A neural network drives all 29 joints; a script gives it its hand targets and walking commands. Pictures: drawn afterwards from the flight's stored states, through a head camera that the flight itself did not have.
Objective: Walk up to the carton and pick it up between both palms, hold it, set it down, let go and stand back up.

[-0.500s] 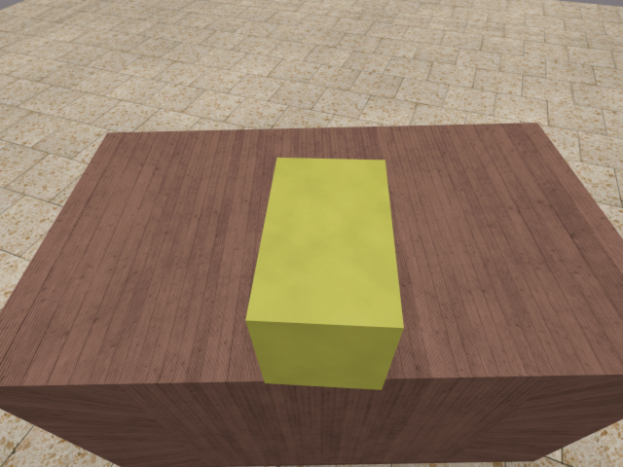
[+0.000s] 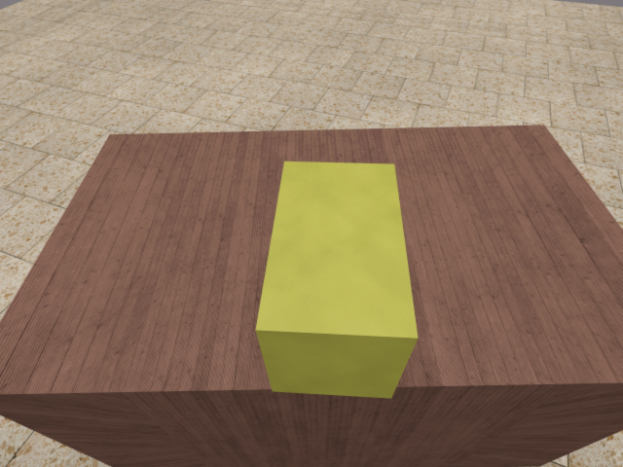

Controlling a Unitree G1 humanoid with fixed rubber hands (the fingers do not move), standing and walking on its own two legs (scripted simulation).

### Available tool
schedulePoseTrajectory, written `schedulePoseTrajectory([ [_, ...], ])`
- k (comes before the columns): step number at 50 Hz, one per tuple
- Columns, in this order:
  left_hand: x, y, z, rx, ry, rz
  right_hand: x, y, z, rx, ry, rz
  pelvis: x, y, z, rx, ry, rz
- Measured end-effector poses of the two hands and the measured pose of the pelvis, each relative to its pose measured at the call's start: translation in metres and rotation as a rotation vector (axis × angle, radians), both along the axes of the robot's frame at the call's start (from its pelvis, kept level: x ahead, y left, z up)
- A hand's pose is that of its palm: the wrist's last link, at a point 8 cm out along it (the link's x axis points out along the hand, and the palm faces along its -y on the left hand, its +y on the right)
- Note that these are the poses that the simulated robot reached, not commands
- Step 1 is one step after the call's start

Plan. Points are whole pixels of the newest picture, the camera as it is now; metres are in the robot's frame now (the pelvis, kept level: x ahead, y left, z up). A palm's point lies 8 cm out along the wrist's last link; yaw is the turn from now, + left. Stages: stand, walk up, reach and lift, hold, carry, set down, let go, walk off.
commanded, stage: stand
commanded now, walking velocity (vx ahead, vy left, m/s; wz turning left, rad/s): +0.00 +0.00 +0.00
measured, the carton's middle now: (335, 274) +0.39 +0.00 -0.01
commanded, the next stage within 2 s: reach and lift in 0.64 s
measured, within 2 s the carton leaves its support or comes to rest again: neither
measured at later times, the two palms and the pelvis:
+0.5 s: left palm out of the picture -0.02 +0.20 -0.16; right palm out of the picture -0.04 -0.18 -0.15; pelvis +0.01 +0.01 +0.00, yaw -1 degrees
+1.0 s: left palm (193, 456) +0.16 +0.20 -0.12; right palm (483, 457) +0.17 -0.20 -0.11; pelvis -0.04 -0.02 -0.03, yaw -3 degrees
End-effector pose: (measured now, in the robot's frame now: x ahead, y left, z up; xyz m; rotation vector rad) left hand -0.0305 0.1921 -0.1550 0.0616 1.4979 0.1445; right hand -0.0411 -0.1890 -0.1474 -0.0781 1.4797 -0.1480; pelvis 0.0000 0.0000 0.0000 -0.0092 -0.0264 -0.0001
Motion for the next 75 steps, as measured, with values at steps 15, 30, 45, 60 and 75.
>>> schedulePoseTrajectory([
  [15, 0.005, 0.007, -0.001, 0.000, 0.006, 0.002, 0.001, 0.006, 0.000, -0.005, 0.012, -0.003, 0.006, 0.007, -0.001, 0.000, 0.001, 0.000],
  [30, 0.016, 0.011, -0.005, -0.003, 0.006, -0.019, 0.002, 0.008, 0.000, -0.019, 0.030, -0.022, 0.013, 0.010, -0.003, -0.002, 0.009, -0.011],
  [45, 0.213, 0.043, 0.002, -0.033, -0.220, -0.034, 0.200, -0.055, 0.008, -0.034, -0.331, 0.030, -0.037, -0.004, -0.052, -0.041, 0.164, -0.047],
  [60, 0.056, 0.004, 0.030, 0.031, -0.059, -0.008, 0.110, 0.001, 0.018, 0.051, -0.276, 0.009, -0.068, -0.050, -0.019, -0.004, 0.066, 0.005],
  [75, 0.137, 0.003, 0.089, -0.001, -0.540, -0.095, 0.109, -0.010, 0.073, 0.071, -0.535, -0.003, -0.090, -0.067, -0.018, 0.026, -0.011, 0.003],
])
